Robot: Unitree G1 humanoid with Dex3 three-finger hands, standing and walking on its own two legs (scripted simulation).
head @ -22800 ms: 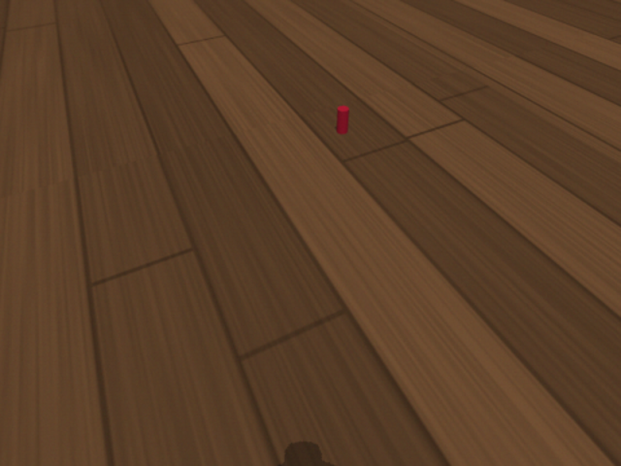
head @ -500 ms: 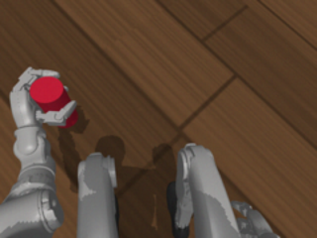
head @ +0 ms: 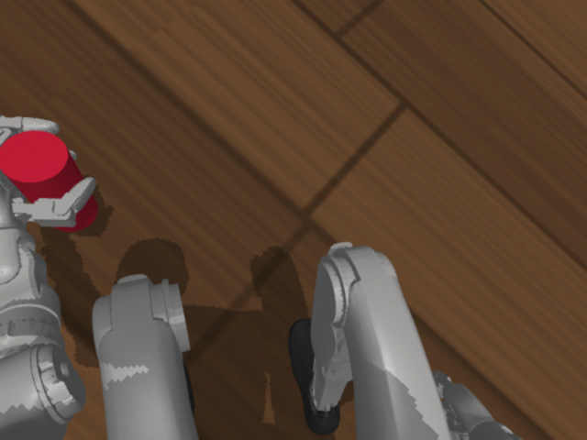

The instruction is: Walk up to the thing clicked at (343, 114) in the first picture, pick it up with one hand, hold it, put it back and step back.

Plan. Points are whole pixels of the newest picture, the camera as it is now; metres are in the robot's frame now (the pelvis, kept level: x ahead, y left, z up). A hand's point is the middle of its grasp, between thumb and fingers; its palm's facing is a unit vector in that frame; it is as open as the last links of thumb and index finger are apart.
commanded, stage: crouch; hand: left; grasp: from the side
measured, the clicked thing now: (56, 187) +0.46 +0.26 -0.10
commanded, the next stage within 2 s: lower in 0.18 s
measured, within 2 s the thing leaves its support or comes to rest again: neither
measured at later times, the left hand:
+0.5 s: hand (69, 192) +0.46 +0.25 -0.13, palm faces +0.21 -0.98 -0.01, open 9.3 cm
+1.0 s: hand (81, 200) +0.47 +0.25 -0.18, palm faces +0.24 -0.97 -0.01, open 9.3 cm
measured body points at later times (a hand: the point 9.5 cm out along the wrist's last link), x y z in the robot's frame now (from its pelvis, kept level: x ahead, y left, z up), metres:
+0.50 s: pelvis +0.00 +0.01 -0.02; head +0.22 +0.11 +0.35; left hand +0.44 +0.30 -0.12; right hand +0.11 -0.27 -0.10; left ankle +0.09 +0.13 -0.29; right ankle +0.12 -0.12 -0.29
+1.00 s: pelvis -0.01 +0.01 -0.03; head +0.24 +0.15 +0.32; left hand +0.45 +0.30 -0.18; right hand +0.10 -0.26 -0.08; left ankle +0.09 +0.13 -0.29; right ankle +0.12 -0.12 -0.29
